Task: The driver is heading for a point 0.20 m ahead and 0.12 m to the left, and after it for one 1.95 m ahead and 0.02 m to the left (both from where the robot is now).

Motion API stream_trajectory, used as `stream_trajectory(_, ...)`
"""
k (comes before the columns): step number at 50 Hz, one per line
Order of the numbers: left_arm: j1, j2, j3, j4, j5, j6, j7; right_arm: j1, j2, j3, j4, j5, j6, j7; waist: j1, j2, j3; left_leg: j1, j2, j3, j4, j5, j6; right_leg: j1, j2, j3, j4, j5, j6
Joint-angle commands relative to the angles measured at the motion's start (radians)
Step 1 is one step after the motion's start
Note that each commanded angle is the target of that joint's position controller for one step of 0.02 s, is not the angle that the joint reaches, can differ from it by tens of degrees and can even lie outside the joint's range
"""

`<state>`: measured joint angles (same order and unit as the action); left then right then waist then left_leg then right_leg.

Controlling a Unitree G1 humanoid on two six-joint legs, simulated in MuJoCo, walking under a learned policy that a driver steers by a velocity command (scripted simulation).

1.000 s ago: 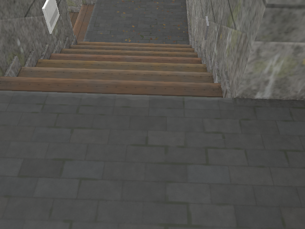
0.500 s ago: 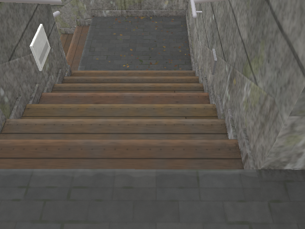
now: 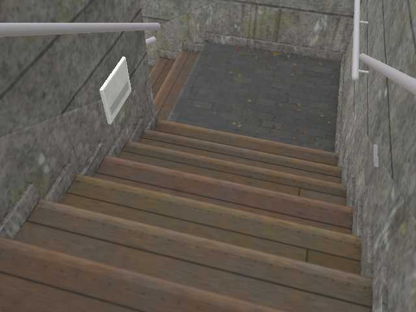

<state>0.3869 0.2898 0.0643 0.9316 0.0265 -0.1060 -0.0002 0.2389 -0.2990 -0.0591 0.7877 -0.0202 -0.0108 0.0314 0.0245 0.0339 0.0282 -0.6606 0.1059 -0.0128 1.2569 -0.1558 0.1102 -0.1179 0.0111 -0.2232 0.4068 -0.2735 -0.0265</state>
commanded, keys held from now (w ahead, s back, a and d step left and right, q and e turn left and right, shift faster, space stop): w+q+shift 0.28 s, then w+e+shift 0.72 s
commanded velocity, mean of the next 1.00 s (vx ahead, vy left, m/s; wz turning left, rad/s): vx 1.00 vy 0.00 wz -0.04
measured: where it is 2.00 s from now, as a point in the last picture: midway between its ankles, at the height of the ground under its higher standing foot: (227, 178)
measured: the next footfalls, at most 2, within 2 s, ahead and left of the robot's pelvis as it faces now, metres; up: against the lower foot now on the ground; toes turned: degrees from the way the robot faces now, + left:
left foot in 0.18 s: +0.31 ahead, +0.09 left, +0.00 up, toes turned +12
right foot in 0.54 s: +0.51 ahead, -0.03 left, -0.17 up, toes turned +16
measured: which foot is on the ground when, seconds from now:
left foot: up 0.00-0.16, down 0.18-0.52, up 0.54-0.92, down 0.94-1.00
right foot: down 0.00-0.20, up 0.22-0.52, down 0.54-0.94, up 0.96-1.00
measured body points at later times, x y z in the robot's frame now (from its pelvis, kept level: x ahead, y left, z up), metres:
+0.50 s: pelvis +0.41 +0.03 -0.09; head +0.39 +0.03 +0.36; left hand +0.49 +0.32 -0.18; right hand +0.50 -0.24 -0.22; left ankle +0.28 +0.07 -0.73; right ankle +0.52 -0.04 -0.80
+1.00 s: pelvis +0.81 +0.14 -0.34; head +0.80 +0.14 +0.11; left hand +0.70 +0.40 -0.47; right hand +1.02 -0.08 -0.41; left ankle +0.87 +0.26 -1.07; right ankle +0.56 -0.01 -0.81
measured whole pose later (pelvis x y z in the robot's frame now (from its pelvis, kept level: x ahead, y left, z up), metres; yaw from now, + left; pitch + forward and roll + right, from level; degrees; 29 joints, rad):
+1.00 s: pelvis +0.81 +0.14 -0.34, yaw -3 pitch +1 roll +0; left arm 0.58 0.25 0.05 0.96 -0.01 -0.02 0.04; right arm 0.06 -0.20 -0.04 0.75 -0.03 -0.09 0.02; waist 0.13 -0.01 -0.04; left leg -0.34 -0.01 -0.04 0.49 -0.19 0.00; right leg -0.21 0.11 0.20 1.68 -0.72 -0.14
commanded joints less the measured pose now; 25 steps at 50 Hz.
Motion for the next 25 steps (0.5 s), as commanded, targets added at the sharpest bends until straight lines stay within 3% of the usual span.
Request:
stream_trajectory(1,-0.052,-0.001,-0.010,-0.050,-0.027,-0.042,-0.012,-0.039,0.071,0.033,-0.092,-0.002,0.019,0.021,-0.064,-0.110,0.082,-0.016,0.033,0.022,-0.166,0.219,0.012,-0.138,-0.209,0.020,-0.206,0.329,-0.025)
stream_trajectory(3,-0.029,0.033,-0.016,-0.048,-0.038,-0.046,0.004,-0.144,0.056,0.036,-0.129,0.003,0.001,0.039,-0.045,-0.064,0.127,0.082,-0.003,0.101,-0.427,0.344,0.030,-0.184,-0.172,-0.057,-0.240,0.406,0.009)
stream_trajectory(4,0.007,0.055,-0.014,-0.033,-0.033,-0.044,0.012,-0.161,0.051,0.037,-0.123,0.003,-0.003,0.054,-0.036,-0.080,0.117,0.122,-0.041,0.156,-0.427,0.346,0.039,-0.144,-0.179,-0.075,-0.235,0.511,0.006)
stream_trajectory(5,-0.005,0.110,0.002,-0.044,-0.021,-0.052,0.017,-0.134,0.023,0.027,-0.120,0.003,0.003,0.054,-0.064,-0.101,0.109,0.219,-0.062,0.172,-0.463,0.352,0.044,-0.177,-0.189,-0.090,-0.208,0.502,0.005)
stream_trajectory(6,-0.046,0.117,0.001,-0.065,-0.021,-0.062,0.025,0.031,-0.022,-0.003,-0.051,-0.001,0.004,0.045,-0.145,-0.104,0.002,0.388,-0.110,0.219,-0.310,0.503,0.086,-0.147,-0.208,-0.119,-0.055,0.858,0.009)
stream_trajectory(7,-0.080,0.163,0.012,-0.089,-0.039,-0.066,0.031,0.151,-0.041,-0.018,-0.018,0.016,0.012,0.030,-0.215,-0.122,-0.058,0.489,-0.149,0.212,-0.271,0.411,0.103,-0.144,-0.222,-0.137,0.099,1.081,0.027)
stream_trajectory(8,-0.168,0.152,0.009,-0.094,-0.045,-0.062,0.036,0.272,-0.071,-0.039,0.015,-0.002,0.012,0.009,-0.303,-0.155,-0.092,0.542,-0.090,0.120,-0.311,0.512,0.148,-0.105,-0.252,-0.120,0.236,1.030,0.064)
stream_trajectory(9,-0.291,0.189,0.019,-0.133,-0.063,-0.044,0.031,0.485,-0.134,-0.071,0.080,-0.017,0.017,-0.022,-0.402,-0.172,-0.167,0.761,-0.108,0.098,-0.323,0.354,0.158,-0.188,-0.273,-0.073,0.521,1.027,0.058)
stream_trajectory(10,-0.380,0.247,0.051,-0.157,-0.060,0.001,0.030,0.593,-0.226,-0.118,0.098,0.031,0.018,-0.030,-0.536,0.027,-0.202,1.026,-0.185,0.115,-0.421,0.023,0.218,-0.451,-0.094,-0.051,1.147,0.782,0.031)
stream_trajectory(11,-0.336,0.069,0.003,-0.236,-0.013,0.004,0.016,0.382,-0.244,-0.096,0.086,0.034,0.014,-0.036,-0.301,0.379,0.011,0.922,-0.107,-0.130,-0.565,0.472,0.319,-0.815,0.050,0.031,1.437,-0.221,0.070)
stream_trajectory(12,-0.200,0.029,-0.023,-0.297,0.014,-0.005,0.034,0.210,-0.243,-0.078,0.018,0.045,0.001,-0.036,-0.117,0.274,-0.054,0.813,0.027,-0.497,-0.724,0.490,0.368,-0.837,0.007,0.228,1.276,-0.206,0.093)
stream_trajectory(13,-0.102,0.095,-0.013,-0.257,0.019,-0.014,0.032,0.148,-0.174,-0.066,-0.022,0.016,-0.009,-0.045,-0.058,0.003,-0.035,0.624,0.088,-0.620,-0.807,0.236,0.350,-0.729,-0.069,0.282,1.133,-0.127,0.098)
stream_trajectory(14,-0.099,0.110,-0.003,-0.230,0.035,-0.004,0.025,0.142,-0.146,-0.056,-0.010,-0.001,-0.013,-0.046,-0.025,-0.151,0.000,0.469,0.045,-0.615,-0.740,0.195,0.324,-0.650,-0.088,0.308,1.034,-0.144,0.096)
stream_trajectory(15,-0.040,0.066,-0.016,-0.239,0.054,0.015,0.023,0.101,-0.166,-0.053,-0.014,-0.022,-0.025,-0.054,0.041,-0.090,-0.006,0.362,0.086,-0.623,-0.697,0.151,0.326,-0.632,-0.096,0.307,0.930,-0.222,0.098)
stream_trajectory(16,-0.057,0.061,-0.024,-0.222,0.063,0.041,0.028,0.070,-0.150,-0.045,-0.017,-0.043,-0.045,-0.050,0.035,-0.136,-0.041,0.215,0.037,-0.508,-0.689,0.112,0.284,-0.497,-0.093,0.248,0.866,-0.146,0.105)
stream_trajectory(17,-0.077,0.056,-0.017,-0.227,0.052,0.073,0.026,0.077,-0.168,-0.048,-0.005,-0.044,-0.069,-0.035,0.047,-0.064,-0.051,0.128,-0.002,-0.411,-0.657,0.013,0.252,-0.436,-0.070,0.231,0.823,0.095,0.076)
stream_trajectory(18,-0.106,0.073,-0.008,-0.242,0.018,0.079,0.014,0.045,-0.110,-0.038,0.012,-0.011,-0.088,-0.032,0.074,-0.075,-0.032,-0.053,-0.100,-0.302,-0.618,-0.222,0.178,-0.283,-0.064,0.236,0.627,0.392,0.057)
stream_trajectory(19,-0.083,0.037,-0.020,-0.239,0.010,0.080,-0.009,0.006,-0.079,-0.024,0.017,0.017,-0.099,-0.037,0.109,-0.036,-0.045,-0.181,-0.151,-0.216,-0.595,-0.397,0.130,-0.098,-0.043,0.194,0.523,0.633,0.040)
stream_trajectory(20,-0.073,0.019,-0.031,-0.210,0.005,0.072,-0.033,0.019,-0.079,-0.020,0.021,0.028,-0.099,-0.038,0.098,-0.066,-0.065,-0.203,-0.155,-0.150,-0.563,-0.470,0.098,0.015,-0.019,0.165,0.475,0.740,0.029)
stream_trajectory(21,-0.080,0.013,-0.035,-0.202,-0.019,0.081,-0.052,0.062,-0.085,-0.024,0.030,0.032,-0.096,-0.040,0.059,0.000,-0.051,-0.171,-0.135,-0.090,-0.547,-0.442,0.078,0.037,0.001,0.152,0.434,0.700,0.027)
stream_trajectory(22,-0.137,0.004,-0.041,-0.220,-0.042,0.078,-0.062,0.089,-0.074,-0.025,0.039,0.022,-0.096,-0.038,0.026,0.048,-0.012,-0.175,-0.111,-0.044,-0.500,-0.408,0.060,0.077,0.012,0.146,0.387,0.709,0.019)
stream_trajectory(23,-0.108,0.001,-0.040,-0.204,-0.035,0.079,-0.054,0.083,-0.070,-0.025,0.044,0.007,-0.093,-0.039,0.025,0.064,-0.006,-0.168,-0.095,-0.022,-0.406,-0.344,0.047,0.141,0.043,0.084,0.406,0.733,0.013)
stream_trajectory(24,0.009,0.054,-0.018,-0.163,-0.030,0.066,-0.043,-0.008,-0.053,-0.020,0.028,-0.017,-0.096,-0.056,0.109,-0.025,0.009,-0.112,-0.124,0.063,-0.300,-0.328,0.015,0.205,0.076,0.012,0.306,0.709,0.015)
stream_trajectory(25,0.182,0.049,-0.013,-0.093,-0.009,0.060,-0.035,-0.055,-0.091,-0.028,0.019,-0.010,-0.089,-0.078,0.193,-0.021,0.000,-0.063,-0.133,0.106,-0.047,-0.168,0.006,0.283,0.050,0.035,0.183,0.695,-0.046)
